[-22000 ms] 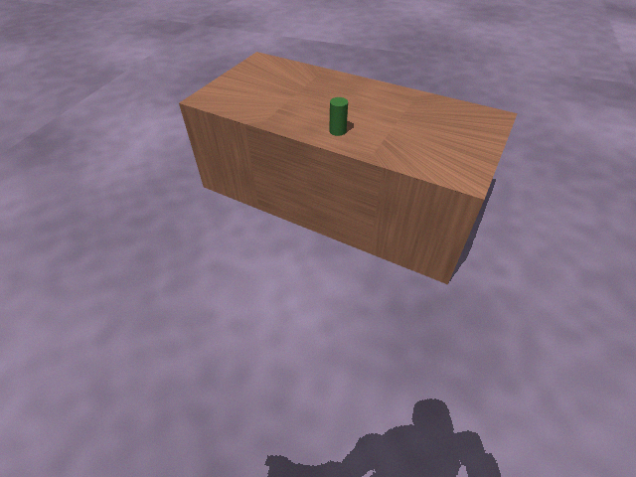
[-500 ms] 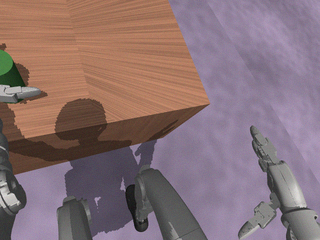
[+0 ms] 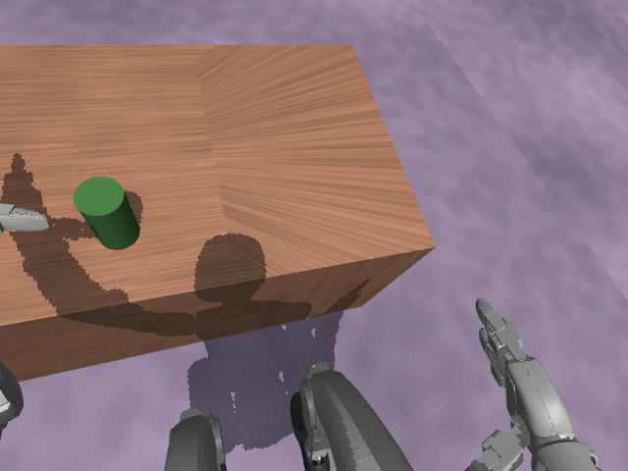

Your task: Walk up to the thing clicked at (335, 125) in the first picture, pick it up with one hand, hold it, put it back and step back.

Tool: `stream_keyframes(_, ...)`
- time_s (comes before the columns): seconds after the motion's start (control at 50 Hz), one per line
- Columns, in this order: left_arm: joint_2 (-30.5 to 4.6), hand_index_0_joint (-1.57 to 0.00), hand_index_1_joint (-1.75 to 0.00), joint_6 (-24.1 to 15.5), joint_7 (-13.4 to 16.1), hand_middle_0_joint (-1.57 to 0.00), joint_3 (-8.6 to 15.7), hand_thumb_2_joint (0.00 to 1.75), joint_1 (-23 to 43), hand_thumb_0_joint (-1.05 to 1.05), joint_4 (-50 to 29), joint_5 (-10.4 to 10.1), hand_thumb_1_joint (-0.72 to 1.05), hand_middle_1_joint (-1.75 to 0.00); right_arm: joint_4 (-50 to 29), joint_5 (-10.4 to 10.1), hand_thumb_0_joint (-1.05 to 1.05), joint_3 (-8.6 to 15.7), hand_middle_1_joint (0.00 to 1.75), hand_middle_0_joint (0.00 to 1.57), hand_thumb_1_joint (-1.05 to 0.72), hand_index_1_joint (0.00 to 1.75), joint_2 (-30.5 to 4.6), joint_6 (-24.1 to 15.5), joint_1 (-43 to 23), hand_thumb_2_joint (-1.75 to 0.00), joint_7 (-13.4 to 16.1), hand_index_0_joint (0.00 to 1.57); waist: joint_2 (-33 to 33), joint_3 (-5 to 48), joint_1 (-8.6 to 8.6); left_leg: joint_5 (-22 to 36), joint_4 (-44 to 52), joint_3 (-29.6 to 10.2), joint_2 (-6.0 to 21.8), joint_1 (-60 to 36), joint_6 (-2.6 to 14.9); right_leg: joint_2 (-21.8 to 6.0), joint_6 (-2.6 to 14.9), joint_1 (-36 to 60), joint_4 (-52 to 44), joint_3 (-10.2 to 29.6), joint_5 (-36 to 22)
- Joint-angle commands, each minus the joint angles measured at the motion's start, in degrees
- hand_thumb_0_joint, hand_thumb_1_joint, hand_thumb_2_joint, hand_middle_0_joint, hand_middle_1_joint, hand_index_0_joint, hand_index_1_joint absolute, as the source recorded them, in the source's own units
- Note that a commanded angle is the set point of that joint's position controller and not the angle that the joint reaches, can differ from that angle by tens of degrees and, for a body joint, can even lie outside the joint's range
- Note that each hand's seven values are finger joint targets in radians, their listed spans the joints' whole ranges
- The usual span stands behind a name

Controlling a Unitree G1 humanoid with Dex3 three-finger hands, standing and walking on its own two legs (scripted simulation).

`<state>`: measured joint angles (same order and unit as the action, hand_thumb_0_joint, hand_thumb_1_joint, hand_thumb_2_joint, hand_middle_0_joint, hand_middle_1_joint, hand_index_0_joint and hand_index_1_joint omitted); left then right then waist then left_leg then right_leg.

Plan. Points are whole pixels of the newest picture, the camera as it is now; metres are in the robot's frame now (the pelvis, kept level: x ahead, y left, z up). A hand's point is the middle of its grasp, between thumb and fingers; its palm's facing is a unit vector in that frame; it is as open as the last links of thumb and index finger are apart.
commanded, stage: home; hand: left
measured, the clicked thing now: (110, 215) +0.53 +0.18 -0.14
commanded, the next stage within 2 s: none
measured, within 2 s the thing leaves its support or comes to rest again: neither
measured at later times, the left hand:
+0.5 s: hand out of the picture +0.39 +0.26 +0.03, palm faces +0.22 -0.93 -0.28, open 17.4 cm
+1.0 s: hand out of the picture +0.19 +0.15 +0.01, palm faces +0.16 -0.96 -0.22, open 17.5 cm
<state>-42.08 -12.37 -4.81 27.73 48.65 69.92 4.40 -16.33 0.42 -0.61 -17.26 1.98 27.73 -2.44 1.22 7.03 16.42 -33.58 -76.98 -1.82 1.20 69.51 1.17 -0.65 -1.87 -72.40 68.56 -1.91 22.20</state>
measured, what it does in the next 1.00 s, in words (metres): rises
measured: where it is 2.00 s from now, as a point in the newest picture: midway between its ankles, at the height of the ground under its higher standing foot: outside the picture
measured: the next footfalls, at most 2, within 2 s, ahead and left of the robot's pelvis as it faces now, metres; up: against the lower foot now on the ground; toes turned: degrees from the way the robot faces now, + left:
none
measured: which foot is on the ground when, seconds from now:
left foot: down 0.00-1.00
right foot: down 0.00-1.00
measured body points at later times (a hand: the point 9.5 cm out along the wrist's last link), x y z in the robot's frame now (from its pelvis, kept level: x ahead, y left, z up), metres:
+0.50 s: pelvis +0.05 +0.00 +0.07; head +0.11 +0.02 +0.51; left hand +0.38 +0.30 +0.05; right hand +0.21 -0.23 +0.04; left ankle +0.02 +0.10 -0.61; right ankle +0.09 -0.15 -0.61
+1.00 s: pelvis +0.04 -0.03 +0.08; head +0.07 -0.03 +0.53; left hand +0.18 +0.20 +0.03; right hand +0.22 -0.25 +0.04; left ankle +0.02 +0.10 -0.61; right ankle +0.09 -0.15 -0.61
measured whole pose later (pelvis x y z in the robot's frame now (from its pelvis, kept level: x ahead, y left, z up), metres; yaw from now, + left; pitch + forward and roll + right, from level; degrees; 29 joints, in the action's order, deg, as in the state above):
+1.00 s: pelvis +0.04 -0.03 +0.08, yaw +3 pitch +8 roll +0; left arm -11.2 4.7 4.8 -0.9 -25.6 8.2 -2.1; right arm 5.8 -2.8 -0.3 -12.1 4.1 24.6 4.8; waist 0.5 6.3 -0.7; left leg -28.4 -52.3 -1.4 -0.1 32.3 -0.8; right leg -2.0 0.0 -38.1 51.9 -1.9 22.2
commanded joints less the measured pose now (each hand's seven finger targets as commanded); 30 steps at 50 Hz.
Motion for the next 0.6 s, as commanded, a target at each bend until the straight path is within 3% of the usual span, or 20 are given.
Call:
stream_keyframes(0.0,-22.9,-0.05,-0.06,-1.2,5.0,-0.05,2.6,0.06,26.0,0.0,-19.3,0.9,-0.55,-0.06,-7.4,-0.5,0.0,10.0,0.16,0.12,0.31,0.16,-11.3,-0.5,1.2,-0.23,2.2,0.12,-20.8,38.2,-3.85,27.7,16.4,-1.8,0.2,-33.4,-3.86,2.3,3.99,23.6,-7.4,-0.6,-13.0)
stream_keyframes(0.06,-12.1,-0.05,-0.07,0.9,6.7,-0.06,-2.6,0.09,21.8,0.0,-7.7,0.6,-0.5,-0.06,0.0,-0.7,0.0,2.7,0.17,0.12,0.07,0.17,-5.4,0.3,-3.1,-0.45,2.0,0.12,-14.9,22.8,-4.36,23.0,19.4,-1.0,-0.3,-25.6,-2.93,2.3,3.72,23.2,-10.7,-0.3,-10.7)
stream_keyframes(0.1,-8.1,-0.06,-0.07,1.9,7.1,-0.06,-5.4,0.09,18.1,0.0,-1.8,0.8,-0.5,-0.07,0.0,-0.9,0.0,-3.0,0.19,0.14,-0.09,0.19,-2.3,-0.6,-10.4,-0.53,1.5,0.14,-10.8,18.7,-5.9,19.3,21.0,-0.4,-0.4,-21.5,-2.09,2.1,3.52,25.4,-12.6,-0.1,-8.8)
stream_keyframes(0.14,-10.7,-0.06,-0.07,2.7,7.3,-0.06,-4.0,0.08,16.3,0.0,-1.1,1.1,-0.51,-0.07,2.1,-0.5,0.0,-3.1,0.21,0.15,-0.25,0.21,-3.4,-0.4,-9.1,-0.59,1.3,0.15,-11.4,20.6,-7.31,20.0,22.2,0.0,-0.2,-23.4,-2.23,2.1,3.51,26.5,-13.4,-0.3,-8.9)
stream_keyframes(0.16,-9.4,-0.06,-0.07,2.9,7.0,-0.06,-4.7,0.09,15.4,0.0,-1.7,0.9,-0.5,-0.07,3.2,-0.3,0.0,-3.5,0.21,0.15,-0.33,0.21,-2.5,0.0,-6.4,-0.6,1.0,0.15,-13.3,22.1,-7.04,21.1,22.5,0.2,-0.2,-25.1,-2.51,1.9,3.55,27.1,-13.8,-0.4,-9.6)
stream_keyframes(0.2,-8.5,-0.06,-0.07,4.1,6.3,-0.06,-4.7,0.09,9.9,0.0,-6.7,0.3,-0.5,-0.07,1.5,-0.5,0.0,0.1,0.23,0.16,-0.47,0.23,-5.1,0.2,-1.1,-0.65,0.9,0.16,-13.5,27.3,-7.02,26.5,23.3,0.6,-0.1,-30.9,-2.91,2.0,3.61,31.8,-14.8,-0.8,-14.3)
stream_keyframes(0.22,-9.3,-0.05,-0.06,4.9,6.1,-0.05,-3.9,0.07,6.2,0.0,-8.9,0.1,-0.54,-0.06,1.7,-0.7,0.0,2.3,0.22,0.15,-0.44,0.22,-6.7,0.5,1.5,-0.64,0.7,0.15,-12.9,28.6,-7.35,29.5,23.6,0.7,0.0,-33.2,-3.14,2.1,3.7,33.3,-15.1,-1.1,-16.6)
stream_keyframes(0.26,-6.1,-0.05,-0.06,6.5,5.5,-0.05,-5.2,0.06,1.7,0.0,-17.1,-1.3,-0.54,-0.06,2.1,-1.5,0.0,5.4,0.23,0.16,-0.49,0.23,-8.7,1.2,3.3,-0.67,0.5,0.16,-12.8,29.5,-7.33,35.9,24.7,-0.2,0.8,-38.3,-4.01,2.6,3.94,33.1,-15.4,-1.9,-19.0)
stream_keyframes(0.28,-4.9,-0.05,-0.06,7.3,5.4,-0.05,-6.1,0.07,1.4,0.0,-22.2,-2.0,-0.52,-0.06,3.1,-2.0,0.0,5.5,0.24,0.17,-0.56,0.24,-8.5,1.5,2.3,-0.7,0.5,0.17,-13.0,29.4,-7.67,37.9,25.1,-0.6,1.0,-40.2,-4.09,2.5,3.83,33.1,-16.2,-2.0,-19.2)
stream_keyframes(0.3,-0.9,-0.05,-0.06,8.3,5.4,-0.05,-8.1,0.07,-1.2,0.0,-23.1,-2.8,-0.53,-0.06,4.7,-2.4,0.0,4.7,0.25,0.17,-0.59,0.25,-7.5,1.6,1.3,-0.72,0.6,0.17,-10.2,26.4,-7.96,37.7,25.8,-0.9,1.2,-39.7,-4.18,2.6,3.69,32.5,-16.8,-2.2,-18.1)
stream_keyframes(0.34,4.2,-0.05,-0.06,9.6,6.0,-0.05,-10.7,0.06,-6.5,0.0,-27.9,-4.1,-0.54,-0.06,7.1,-3.2,0.0,3.7,0.26,0.18,-0.68,0.26,-5.5,1.3,-2.5,-0.78,1.2,0.18,-7.4,21.9,-9.24,32.2,27.0,-0.5,0.6,-36.4,-3.28,2.3,3.62,34.3,-18.3,-1.7,-16.8)
stream_keyframes(0.36,4.8,-0.05,-0.05,10.0,6.4,-0.05,-11.0,0.05,-9.7,0.0,-30.5,-4.2,-0.55,-0.05,7.0,-3.6,0.0,2.5,0.27,0.18,-0.73,0.27,-4.5,1.0,-4.6,-0.8,1.4,0.18,-6.8,21.1,-10.54,30.3,28.3,-0.6,0.5,-35.4,-2.93,2.2,3.75,35.9,-18.8,-1.7,-15.9)
stream_keyframes(0.4,5.1,-0.04,-0.05,10.3,7.0,-0.05,-11.3,0.03,-12.8,0.0,-38.3,-4.7,-0.6,-0.05,8.8,-3.7,0.0,2.9,0.28,0.19,-0.8,0.28,-3.8,0.8,-3.6,-0.84,2.0,0.19,-9.6,22.1,-12.21,30.4,29.4,0.0,0.2,-37.5,-3.16,1.7,3.88,37.7,-19.2,-1.4,-15.7)
stream_keyframes(0.44,8.2,-0.04,-0.04,10.6,7.6,-0.04,-13.4,0.01,-16.3,0.0,-44.1,-5.1,-0.61,-0.04,9.5,-3.7,0.0,1.7,0.29,0.2,-0.85,0.29,-2.4,0.8,-3.6,-0.87,2.5,0.2,-10.4,20.5,-13.3,30.6,30.5,0.4,0.1,-39.0,-3.46,1.5,3.88,38.9,-19.8,-1.3,-15.5)
stream_keyframes(0.48,8.0,-0.04,-0.04,10.5,8.7,-0.04,-12.9,0.0,-20.9,0.0,-49.3,-5.3,-0.61,-0.04,8.9,-3.7,0.0,0.6,0.3,0.2,-0.87,0.3,-1.4,0.6,-5.6,-0.89,3.3,0.2,-10.2,20.2,-14.96,31.4,31.1,0.7,-0.1,-38.8,-3.36,0.9,3.88,42.9,-20.2,-0.8,-16.9)
stream_keyframes(0.54,10.7,-0.04,-0.04,10.7,9.9,-0.04,-13.7,0.01,-31.6,0.0,-53.4,-5.7,-0.61,-0.04,10.3,-3.4,0.0,2.1,0.3,0.2,-0.89,0.3,-2.0,0.9,-6.0,-0.9,4.5,0.2,-8.3,16.6,-15.89,29.3,32.2,1.6,-0.7,-38.2,-2.81,0.4,3.54,45.7,-21.4,-0.4,-17.1)
stream_keyframes(0.56,13.6,-0.04,-0.04,10.8,9.9,-0.04,-15.7,0.01,-33.7,0.0,-54.2,-6.0,-0.61,-0.04,12.5,-3.3,0.0,1.2,0.3,0.2,-0.89,0.3,-1.0,1.0,-4.9,-0.9,4.7,0.2,-8.7,15.2,-15.53,28.6,32.4,1.6,-0.7,-38.3,-2.67,0.3,3.58,45.6,-21.4,-0.3,-16.6)
stream_keyframes(0.58,13.9,-0.05,-0.05,10.9,10.0,-0.05,-15.8,0.02,-36.0,0.0,-57.4,-6.2,-0.61,-0.04,12.0,-3.4,0.0,2.0,0.3,0.2,-0.89,0.3,-1.4,0.8,-5.0,-0.9,5.0,0.2,-8.8,15.6,-15.94,28.1,32.4,2.0,-0.9,-38.5,-2.46,0.1,3.46,46.5,-21.7,-0.2,-16.9)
